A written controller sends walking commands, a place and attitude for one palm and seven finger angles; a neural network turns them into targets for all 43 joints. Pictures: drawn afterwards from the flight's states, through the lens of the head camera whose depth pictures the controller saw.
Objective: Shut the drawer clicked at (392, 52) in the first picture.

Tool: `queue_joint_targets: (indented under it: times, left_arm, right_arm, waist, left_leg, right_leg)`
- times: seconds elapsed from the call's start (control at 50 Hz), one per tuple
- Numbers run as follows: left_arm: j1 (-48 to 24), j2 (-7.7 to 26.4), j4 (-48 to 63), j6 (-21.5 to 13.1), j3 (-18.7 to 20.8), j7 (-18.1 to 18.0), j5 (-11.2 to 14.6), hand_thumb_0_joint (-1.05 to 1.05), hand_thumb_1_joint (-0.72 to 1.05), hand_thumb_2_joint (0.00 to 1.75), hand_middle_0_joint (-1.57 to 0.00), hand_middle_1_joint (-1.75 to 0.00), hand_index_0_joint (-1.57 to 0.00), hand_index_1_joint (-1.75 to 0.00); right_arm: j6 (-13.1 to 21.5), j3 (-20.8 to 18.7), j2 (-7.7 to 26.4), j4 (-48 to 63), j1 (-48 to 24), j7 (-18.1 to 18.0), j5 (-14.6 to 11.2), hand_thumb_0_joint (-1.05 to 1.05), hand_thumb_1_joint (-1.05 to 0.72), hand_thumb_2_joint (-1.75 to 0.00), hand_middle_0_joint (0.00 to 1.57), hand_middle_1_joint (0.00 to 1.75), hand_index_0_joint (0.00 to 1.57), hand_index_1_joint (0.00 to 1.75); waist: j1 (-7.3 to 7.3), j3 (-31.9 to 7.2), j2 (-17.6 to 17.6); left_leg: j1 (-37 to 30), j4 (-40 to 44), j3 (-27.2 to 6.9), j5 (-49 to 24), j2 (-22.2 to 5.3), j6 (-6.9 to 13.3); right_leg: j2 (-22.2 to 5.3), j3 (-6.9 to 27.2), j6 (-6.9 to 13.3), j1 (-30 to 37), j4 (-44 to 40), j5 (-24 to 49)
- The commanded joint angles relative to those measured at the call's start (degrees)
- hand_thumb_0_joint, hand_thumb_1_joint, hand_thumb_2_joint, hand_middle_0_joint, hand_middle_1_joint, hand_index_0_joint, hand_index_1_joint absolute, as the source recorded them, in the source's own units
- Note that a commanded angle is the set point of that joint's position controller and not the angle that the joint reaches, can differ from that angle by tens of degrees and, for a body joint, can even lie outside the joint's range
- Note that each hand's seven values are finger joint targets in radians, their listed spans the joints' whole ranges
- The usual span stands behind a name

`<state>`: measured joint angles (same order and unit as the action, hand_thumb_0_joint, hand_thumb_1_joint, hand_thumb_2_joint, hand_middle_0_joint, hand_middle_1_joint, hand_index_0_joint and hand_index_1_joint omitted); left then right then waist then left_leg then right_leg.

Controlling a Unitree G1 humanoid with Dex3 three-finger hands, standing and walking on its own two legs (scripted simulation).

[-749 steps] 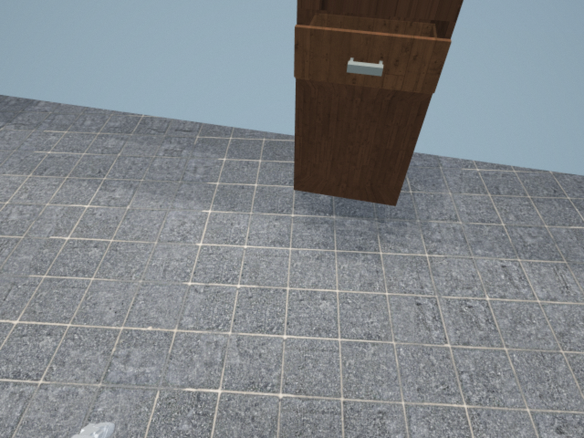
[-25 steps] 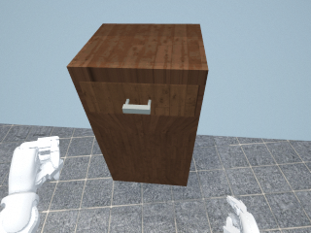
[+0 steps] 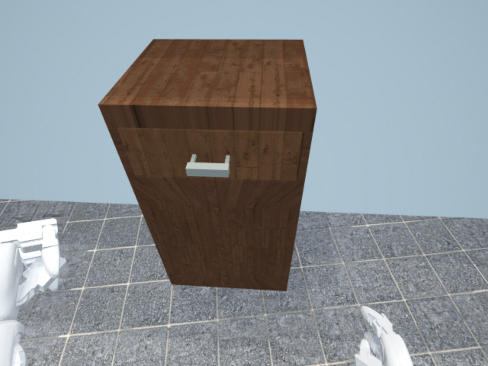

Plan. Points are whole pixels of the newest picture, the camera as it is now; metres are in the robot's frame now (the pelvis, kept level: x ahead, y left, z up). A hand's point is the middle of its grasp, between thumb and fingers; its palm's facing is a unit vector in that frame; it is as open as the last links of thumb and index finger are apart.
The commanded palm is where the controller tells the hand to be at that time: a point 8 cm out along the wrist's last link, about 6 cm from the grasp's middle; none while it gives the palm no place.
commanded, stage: step back with the hand held close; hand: left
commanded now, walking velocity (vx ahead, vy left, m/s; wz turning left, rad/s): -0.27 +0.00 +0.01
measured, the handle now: (209, 164) +0.59 +0.16 -0.02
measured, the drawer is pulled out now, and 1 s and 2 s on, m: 0.00 0.00 0.00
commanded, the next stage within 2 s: stop stepping back and stand still in 1.22 s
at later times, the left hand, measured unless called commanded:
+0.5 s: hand (39, 308) +0.13 +0.24 +0.16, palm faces +0.40 -0.77 -0.50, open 3.2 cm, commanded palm +0.07 +0.28 +0.18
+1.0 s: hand out of the picture +0.07 +0.24 +0.16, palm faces +0.44 -0.76 -0.49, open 3.2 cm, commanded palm +0.00 +0.28 +0.18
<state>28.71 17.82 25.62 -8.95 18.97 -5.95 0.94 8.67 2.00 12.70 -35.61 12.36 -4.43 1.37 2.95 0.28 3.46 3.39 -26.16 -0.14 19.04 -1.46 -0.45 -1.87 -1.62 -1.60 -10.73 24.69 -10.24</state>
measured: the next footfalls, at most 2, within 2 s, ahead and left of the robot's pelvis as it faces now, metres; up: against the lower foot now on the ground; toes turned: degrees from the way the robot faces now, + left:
right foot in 1.52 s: -0.27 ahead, -0.12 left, +0.00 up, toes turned +1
left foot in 1.66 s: -0.15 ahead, +0.09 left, +0.00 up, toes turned +2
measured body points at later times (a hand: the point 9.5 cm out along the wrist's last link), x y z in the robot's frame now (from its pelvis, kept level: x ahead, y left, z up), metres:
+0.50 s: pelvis -0.06 +0.00 -0.01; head -0.05 -0.01 +0.44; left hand +0.10 +0.28 +0.19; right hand +0.11 -0.23 -0.09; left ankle -0.05 +0.12 -0.74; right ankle +0.04 -0.14 -0.74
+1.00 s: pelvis -0.12 +0.00 -0.02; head -0.10 +0.00 +0.43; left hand +0.04 +0.28 +0.19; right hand +0.05 -0.25 -0.10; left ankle -0.05 +0.12 -0.74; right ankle +0.04 -0.13 -0.74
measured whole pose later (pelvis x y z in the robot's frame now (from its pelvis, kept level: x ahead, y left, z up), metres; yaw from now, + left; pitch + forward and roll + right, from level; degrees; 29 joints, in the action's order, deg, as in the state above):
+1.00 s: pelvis -0.12 +0.00 -0.02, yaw +2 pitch +0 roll +1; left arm 31.5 21.5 31.3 -17.4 23.4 -9.4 -1.0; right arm 4.5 -1.4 13.1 -33.2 11.5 -4.3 0.8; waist -0.9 2.7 -1.2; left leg 24.3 -37.3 -0.3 16.7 1.0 1.2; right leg -1.7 3.0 -1.9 -28.5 30.9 -5.7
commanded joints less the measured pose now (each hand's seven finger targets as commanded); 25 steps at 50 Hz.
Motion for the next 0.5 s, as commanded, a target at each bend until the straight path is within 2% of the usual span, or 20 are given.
queue_joint_targets:
  times: [0.0, 0.04, 0.1, 0.14, 0.22, 0.3, 0.34, 0.38, 0.44, 0.48]
  left_arm:
    - [-1.8, 10.1, 12.9, -5.8, 7.4, -0.8, 0.1, 0.00, 0.90, 0.90, -1.40, -1.60, -1.40, -1.60]
    - [2.4, 10.0, 13.0, -6.2, 7.9, -1.2, 0.2, 0.00, 0.90, 0.90, -1.40, -1.60, -1.40, -1.60]
    - [4.5, 11.7, 14.9, -6.5, 9.6, -1.6, 0.4, 0.00, 0.90, 0.90, -1.40, -1.60, -1.40, -1.60]
    - [6.1, 11.5, 15.1, -6.5, 9.7, -1.8, 0.5, 0.00, 0.90, 0.90, -1.40, -1.60, -1.40, -1.60]
    - [5.9, 12.2, 15.8, -6.7, 10.4, -2.1, 0.4, 0.00, 0.90, 0.90, -1.40, -1.60, -1.40, -1.60]
    - [4.2, 11.9, 16.2, -7.0, 9.8, -2.4, 0.0, 0.00, 0.90, 0.90, -1.40, -1.60, -1.40, -1.60]
    - [4.4, 11.6, 14.6, -7.1, 9.9, -2.7, -0.4, 0.00, 0.90, 0.90, -1.40, -1.60, -1.40, -1.60]
    - [3.3, 11.7, 14.5, -7.4, 9.7, -2.9, -0.6, 0.00, 0.90, 0.90, -1.40, -1.60, -1.40, -1.60]
    - [2.8, 12.3, 14.4, -8.0, 10.0, -3.4, -0.8, 0.00, 0.90, 0.90, -1.40, -1.60, -1.40, -1.60]
    - [2.1, 12.4, 15.0, -8.4, 9.7, -3.6, -0.9, 0.00, 0.90, 0.90, -1.40, -1.60, -1.40, -1.60]
  right_arm:
    - [-0.1, -3.3, 6.5, 10.7, -7.1, -0.3, -0.1, 0.00, -0.90, -0.90, 0.20, 0.30, 0.20, 0.30]
    - [-1.0, -3.6, 6.6, 11.3, -6.4, -0.2, -0.1, 0.00, -0.90, -0.90, 0.20, 0.30, 0.20, 0.30]
    - [-2.1, -4.3, 6.7, 12.6, -6.7, -0.3, -0.3, 0.00, -0.90, -0.90, 0.20, 0.30, 0.20, 0.30]
    - [-2.6, -4.7, 6.5, 13.3, -6.5, -0.4, -0.6, 0.00, -0.90, -0.90, 0.20, 0.30, 0.20, 0.30]
    - [-3.1, -5.1, 6.5, 13.9, -6.5, -0.7, -0.9, 0.00, -0.90, -0.90, 0.20, 0.30, 0.20, 0.30]
    - [-2.8, -5.1, 6.9, 14.0, -6.4, -1.1, -1.0, 0.00, -0.90, -0.90, 0.20, 0.30, 0.20, 0.30]
    - [-2.6, -5.1, 6.8, 13.8, -6.1, -1.2, -1.1, 0.00, -0.90, -0.90, 0.20, 0.30, 0.20, 0.30]
    - [-2.4, -5.0, 6.7, 13.8, -5.8, -1.2, -1.3, 0.00, -0.90, -0.90, 0.20, 0.30, 0.20, 0.30]
    - [-2.1, -5.0, 6.5, 13.3, -5.0, -1.1, -1.2, 0.00, -0.90, -0.90, 0.20, 0.30, 0.20, 0.30]
    - [-2.1, -4.9, 6.6, 13.1, -4.7, -1.0, -1.1, 0.00, -0.90, -0.90, 0.20, 0.30, 0.20, 0.30]
  waist:
    - [-2.37, -0.8, -2.6]
    - [-2.38, -5.3, 0.6]
    - [-1.97, -8.9, 0.1]
    - [-2.00, -9.4, 0.2]
    - [-2.09, -8.9, -0.4]
    - [-2.31, -6.3, 0.1]
    - [-2.31, -4.8, -0.8]
    - [-2.53, -3.7, -3.3]
    - [-2.84, -3.1, -5.9]
    - [-3.10, -2.8, -6.3]
  left_leg:
    - [11.6, 3.3, 0.6, -10.0, 0.5, 1.9]
    - [11.5, 4.3, 0.3, -15.0, -0.3, 1.6]
    - [12.5, 4.6, -0.7, -22.3, -0.9, 1.1]
    - [13.4, 4.4, -0.4, -24.1, -1.5, 1.0]
    - [16.7, 4.3, -0.9, -21.9, -1.8, 1.2]
    - [22.6, 6.1, -1.7, -11.6, -2.4, 2.6]
    - [26.3, 6.5, -1.7, -5.3, -2.7, 3.4]
    - [28.1, 5.2, -1.0, 2.0, -1.7, 3.7]
    - [26.6, 2.2, -0.6, 7.4, 0.3, 3.3]
    - [25.2, 1.1, -0.5, 8.8, 0.7, 3.2]
  right_leg:
    - [-2.8, 5.4, 3.2, 1.7, -5.7, 6.4]
    - [-2.3, 3.4, 2.7, 5.0, -1.7, 12.2]
    - [-1.4, 1.3, 1.9, 8.0, 2.5, 18.7]
    - [-1.2, 1.0, 1.5, 8.2, 4.3, 20.6]
    - [-1.1, 1.5, 1.2, 8.3, 6.2, 21.4]
    - [-0.7, 2.1, 0.6, 8.2, 7.4, 15.8]
    - [-0.9, 3.0, 0.5, 8.4, 7.7, 12.6]
    - [-1.8, 5.0, 0.8, 6.8, 5.3, 7.8]
    - [-3.4, 8.1, 1.7, 1.6, -1.1, -2.1]
    - [-3.7, 8.4, 1.9, -1.6, -3.9, -8.4]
